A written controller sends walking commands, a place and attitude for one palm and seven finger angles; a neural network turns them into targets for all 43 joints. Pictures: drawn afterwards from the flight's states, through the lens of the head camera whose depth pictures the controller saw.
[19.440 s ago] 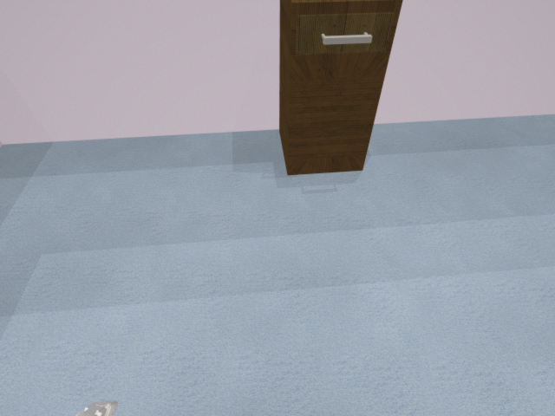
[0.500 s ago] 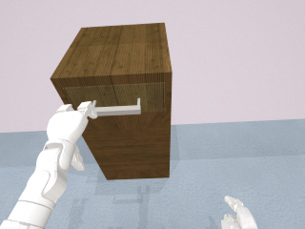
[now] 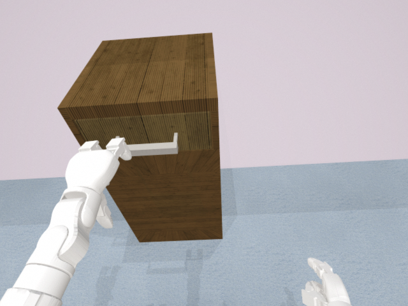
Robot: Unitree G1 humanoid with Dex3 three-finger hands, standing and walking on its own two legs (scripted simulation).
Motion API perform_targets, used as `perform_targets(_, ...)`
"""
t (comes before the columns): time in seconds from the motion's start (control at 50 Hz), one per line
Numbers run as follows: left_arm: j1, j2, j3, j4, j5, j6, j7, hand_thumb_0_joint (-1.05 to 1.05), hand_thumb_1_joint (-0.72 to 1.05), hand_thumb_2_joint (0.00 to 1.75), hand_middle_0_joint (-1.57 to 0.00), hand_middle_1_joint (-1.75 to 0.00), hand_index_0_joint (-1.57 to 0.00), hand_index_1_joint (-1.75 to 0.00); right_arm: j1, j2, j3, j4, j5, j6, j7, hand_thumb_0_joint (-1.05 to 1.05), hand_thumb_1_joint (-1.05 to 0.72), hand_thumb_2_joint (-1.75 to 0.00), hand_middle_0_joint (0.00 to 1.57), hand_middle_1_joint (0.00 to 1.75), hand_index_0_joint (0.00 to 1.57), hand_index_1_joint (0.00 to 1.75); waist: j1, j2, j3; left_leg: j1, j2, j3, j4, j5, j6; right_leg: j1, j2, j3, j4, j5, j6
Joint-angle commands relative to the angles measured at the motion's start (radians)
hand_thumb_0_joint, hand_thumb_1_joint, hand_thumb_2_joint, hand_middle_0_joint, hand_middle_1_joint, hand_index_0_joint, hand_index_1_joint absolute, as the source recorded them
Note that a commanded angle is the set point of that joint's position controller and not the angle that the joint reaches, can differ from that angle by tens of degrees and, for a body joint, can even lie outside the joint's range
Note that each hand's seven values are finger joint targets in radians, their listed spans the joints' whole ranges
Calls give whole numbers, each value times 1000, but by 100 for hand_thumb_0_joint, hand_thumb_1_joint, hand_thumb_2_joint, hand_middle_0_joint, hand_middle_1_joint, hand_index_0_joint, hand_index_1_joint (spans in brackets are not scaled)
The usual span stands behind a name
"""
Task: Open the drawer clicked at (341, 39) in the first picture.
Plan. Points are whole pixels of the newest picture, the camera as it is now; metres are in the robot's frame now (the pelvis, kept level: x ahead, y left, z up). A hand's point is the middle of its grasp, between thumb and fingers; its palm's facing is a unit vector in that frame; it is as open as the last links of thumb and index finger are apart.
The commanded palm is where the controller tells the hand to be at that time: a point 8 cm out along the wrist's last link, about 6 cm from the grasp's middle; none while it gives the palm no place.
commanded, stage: move the hooked fingers above the handle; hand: left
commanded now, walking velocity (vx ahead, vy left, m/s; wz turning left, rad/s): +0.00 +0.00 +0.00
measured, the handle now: (145, 143) +0.54 +0.25 -0.02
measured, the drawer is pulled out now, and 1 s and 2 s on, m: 0.00 0.00 0.00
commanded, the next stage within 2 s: none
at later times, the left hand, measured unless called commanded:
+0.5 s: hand (120, 162) +0.38 +0.24 +0.07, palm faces +0.08 -0.07 -0.99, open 13.8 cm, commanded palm +0.36 +0.25 +0.13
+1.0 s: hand (128, 149) +0.44 +0.24 +0.06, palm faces +0.03 -0.02 -1.00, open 13.8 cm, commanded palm +0.42 +0.24 +0.11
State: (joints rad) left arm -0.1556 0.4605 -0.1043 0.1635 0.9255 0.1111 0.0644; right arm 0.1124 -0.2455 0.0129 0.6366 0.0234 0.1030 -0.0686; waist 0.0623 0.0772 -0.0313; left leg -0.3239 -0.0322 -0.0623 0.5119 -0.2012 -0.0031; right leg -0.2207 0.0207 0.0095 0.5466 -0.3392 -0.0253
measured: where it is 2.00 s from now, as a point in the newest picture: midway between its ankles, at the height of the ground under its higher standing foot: outside the picture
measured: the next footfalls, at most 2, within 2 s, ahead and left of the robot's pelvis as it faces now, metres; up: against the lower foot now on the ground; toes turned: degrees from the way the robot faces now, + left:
none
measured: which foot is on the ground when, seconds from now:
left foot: down 0.00-1.00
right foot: down 0.00-1.00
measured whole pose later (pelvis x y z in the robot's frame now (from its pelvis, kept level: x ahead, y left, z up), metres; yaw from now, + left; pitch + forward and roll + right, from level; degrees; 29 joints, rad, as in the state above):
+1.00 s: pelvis +0.02 +0.01 -0.01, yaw -1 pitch +10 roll +0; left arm -0.55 0.43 -0.09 0.67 1.01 0.12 0.20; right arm 0.25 -0.24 -0.04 0.66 0.03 0.16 -0.04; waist -0.01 0.06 -0.11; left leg -0.54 -0.03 -0.03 0.66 -0.29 0.01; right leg -0.42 0.02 0.03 0.66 -0.40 -0.01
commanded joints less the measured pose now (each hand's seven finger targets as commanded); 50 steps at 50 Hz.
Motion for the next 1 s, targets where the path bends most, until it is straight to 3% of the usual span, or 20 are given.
perform_targets(0.0, -362, 267, 193, -114, 6, -22, 63, 0, -50, 30, -30, -120, -30, -120, -116, -102, -37, -132, 2, -46, -16, 0, -90, -90, 20, 30, 20, 30, 0, -71, -186, 104, -36, 68, -14, 105, 49, -33, -3, 6, -106, 216, 7)
perform_targets(0.12, -366, 243, 162, -108, 5, -24, 59, 0, -50, 30, -30, -120, -30, -120, -90, -112, -53, -139, -1, -39, -7, 0, -90, -90, 20, 30, 20, 30, -9, -62, -276, 107, -42, 75, 34, 189, 53, -10, -8, 13, -57, 395, 12)
perform_targets(0.14, -371, 226, 143, -95, 1, -22, 51, 0, -50, 30, -30, -120, -30, -120, -85, -116, -53, -138, 0, -36, -5, 0, -90, -90, 20, 30, 20, 30, -22, -74, -266, 94, -44, 72, 38, 188, 52, -14, -7, 11, -56, 399, 13)
perform_targets(0.18, -355, 211, 134, -98, -5, -26, 41, 0, -50, 30, -30, -120, -30, -120, -75, -118, -59, -139, 1, -33, -3, 0, -90, -90, 20, 30, 20, 30, -22, -93, -276, 93, -42, 75, 51, 212, 56, -14, -10, 11, -41, 464, 18)
perform_targets(0.32, -415, 242, 173, -134, 15, -62, 79, 0, -50, 30, -30, -120, -30, -120, -45, -118, -75, -130, -4, -20, 3, 0, -90, -90, 20, 30, 20, 30, -22, -74, -332, 99, -38, 66, 86, 286, 55, -40, 0, -1, 11, 507, 6)
perform_targets(0.4, -388, 266, 222, -85, 25, -39, 128, 0, -50, 30, -30, -120, -30, -120, -30, -116, -82, -123, -3, -11, 10, 0, -90, -90, 20, 30, 20, 30, -7, -82, -353, 80, -35, 67, 95, 309, 51, -36, 6, -9, 28, 505, 1)
perform_targets(0.54, -495, 171, 97, 20, 41, 59, 118, 0, -50, 30, -30, -120, -30, -120, -10, -128, -83, -117, 6, 9, 18, 0, -90, -90, 20, 30, 20, 30, -51, -72, -342, 101, -21, 63, 90, 296, 47, -101, 19, -27, 19, 405, -6)
perform_targets(0.62, -583, 157, 55, 25, 45, 50, 84, 0, -50, 30, -30, -120, -30, -120, 10, -129, -84, -116, 3, 17, 12, 0, -90, -90, 20, 30, 20, 30, -70, -59, -372, 137, -17, 51, 101, 317, 49, -122, 19, -26, 24, 407, -7)
perform_targets(0.64, -598, 149, 49, 32, 44, 41, 77, 0, -50, 30, -30, -120, -30, -120, 18, -129, -85, -115, 1, 18, 11, 0, -90, -90, 20, 30, 20, 30, -75, -80, -375, 138, -16, 44, 102, 315, 50, -125, 22, -28, 20, 392, -8)
perform_targets(0.68, -667, 136, 31, 72, 50, 16, 78, 0, -50, 30, -30, -120, -30, -120, 35, -124, -84, -102, 3, 17, 8, 0, -90, -90, 20, 30, 20, 30, -87, -57, -342, 142, -10, 37, 100, 288, 48, -177, 24, -34, 20, 342, -11)
perform_targets(0.74, -698, 212, 108, 133, 67, -17, 104, 0, -50, 30, -30, -120, -30, -120, 58, -129, -84, -93, -4, 19, 5, 0, -90, -90, 20, 30, 20, 30, -62, -63, -361, 114, -11, 34, 97, 274, 44, -165, 28, -33, 28, 311, -19)
perform_targets(0.8, -717, 217, 136, 187, 79, -31, 147, 0, -50, 30, -30, -120, -30, -120, 76, -118, -87, -89, -4, 17, 10, 0, -90, -90, 20, 30, 20, 30, -47, -35, -402, 106, -11, 45, 112, 306, 43, -157, 28, -33, 49, 346, -23)
perform_targets(0.84, -703, 252, 173, 252, 87, -18, 171, 0, -50, 30, -30, -120, -30, -120, 86, -123, -86, -88, -5, 22, 14, 0, -90, -90, 20, 30, 20, 30, -35, -38, -400, 66, -12, 46, 108, 299, 38, -145, 31, -35, 52, 336, -25)
perform_targets(0.9, -757, 194, 110, 324, 95, 12, 184, 0, -50, 30, -30, -120, -30, -120, 99, -126, -89, -84, 0, 22, 19, 0, -90, -90, 20, 30, 20, 30, -62, -44, -367, 45, -5, 59, 104, 259, 39, -181, 31, -39, 46, 310, -21)
perform_targets(0.94, -763, 203, 107, 367, 94, 30, 173, 0, -50, 30, -30, -120, -30, -120, 112, -135, -94, -86, 2, 25, 19, 0, -90, -90, 20, 30, 20, 30, -70, -69, -388, 36, -9, 64, 106, 251, 44, -161, 30, -32, 37, 312, -19)
perform_targets(0.98, -838, 164, 50, 388, 87, 27, 152, 0, -50, 30, -30, -120, -30, -120, 130, -139, -98, -81, 6, 26, 15, 0, -90, -90, 20, 30, 20, 30, -100, -82, -387, 41, -8, 70, 113, 226, 51, -178, 26, -24, 27, 318, -11)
